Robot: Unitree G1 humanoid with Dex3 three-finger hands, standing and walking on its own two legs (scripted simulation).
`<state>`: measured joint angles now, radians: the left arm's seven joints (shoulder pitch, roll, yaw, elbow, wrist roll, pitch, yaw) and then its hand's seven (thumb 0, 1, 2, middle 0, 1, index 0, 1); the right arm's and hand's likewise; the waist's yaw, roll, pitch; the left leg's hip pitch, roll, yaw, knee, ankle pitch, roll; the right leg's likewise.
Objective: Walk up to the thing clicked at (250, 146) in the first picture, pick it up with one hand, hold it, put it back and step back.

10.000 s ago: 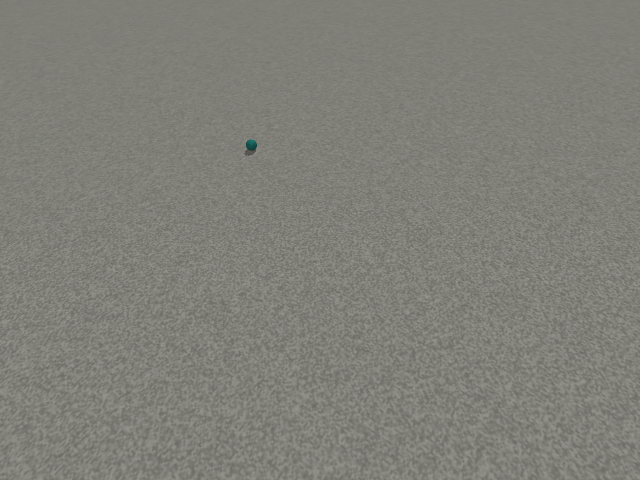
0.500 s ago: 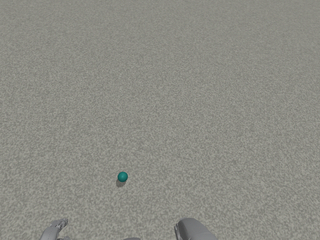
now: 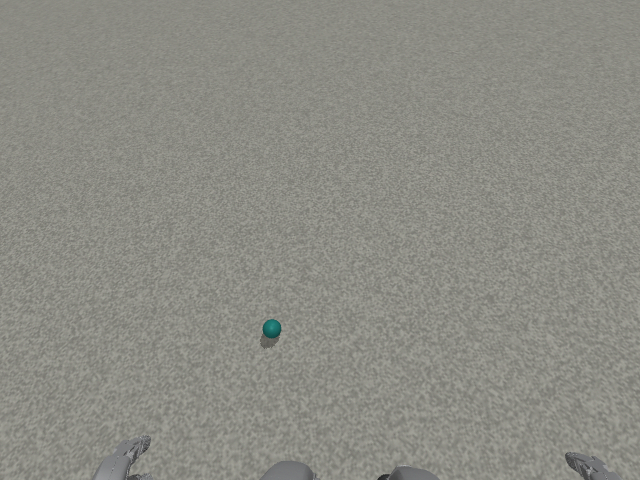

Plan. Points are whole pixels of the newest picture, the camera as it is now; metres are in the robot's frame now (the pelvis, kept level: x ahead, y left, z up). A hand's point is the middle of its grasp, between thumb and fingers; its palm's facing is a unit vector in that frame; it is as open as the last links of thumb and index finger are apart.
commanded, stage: walk up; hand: left
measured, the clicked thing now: (272, 328) +0.61 +0.26 -0.73
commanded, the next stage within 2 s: stand in 1.68 s
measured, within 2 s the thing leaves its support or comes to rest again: neither
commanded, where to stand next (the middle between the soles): +0.26 +0.00 m, yaw +2 degrees
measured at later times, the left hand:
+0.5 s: hand out of the picture -0.10 +0.24 -0.16, palm faces +0.00 -0.92 -0.39, open 7.4 cm
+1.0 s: hand out of the picture -0.05 +0.25 -0.14, palm faces +0.04 -0.93 -0.37, open 7.4 cm
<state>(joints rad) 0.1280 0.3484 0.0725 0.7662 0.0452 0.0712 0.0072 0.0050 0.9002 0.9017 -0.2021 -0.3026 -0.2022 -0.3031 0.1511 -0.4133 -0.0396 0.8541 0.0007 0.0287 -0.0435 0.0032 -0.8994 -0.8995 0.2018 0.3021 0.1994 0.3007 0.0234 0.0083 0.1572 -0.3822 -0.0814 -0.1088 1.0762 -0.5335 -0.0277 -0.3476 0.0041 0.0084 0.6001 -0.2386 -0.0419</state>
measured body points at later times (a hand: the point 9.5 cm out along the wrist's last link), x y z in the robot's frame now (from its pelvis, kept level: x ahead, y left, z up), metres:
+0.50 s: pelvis -0.14 -0.04 -0.01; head -0.12 -0.03 +0.44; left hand -0.10 +0.29 -0.13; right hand -0.01 -0.36 -0.10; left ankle -0.08 +0.11 -0.73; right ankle -0.16 -0.17 -0.73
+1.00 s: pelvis -0.12 -0.02 +0.01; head -0.10 +0.00 +0.45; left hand -0.05 +0.30 -0.12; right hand -0.05 -0.32 -0.11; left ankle -0.11 +0.10 -0.73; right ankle -0.12 -0.16 -0.69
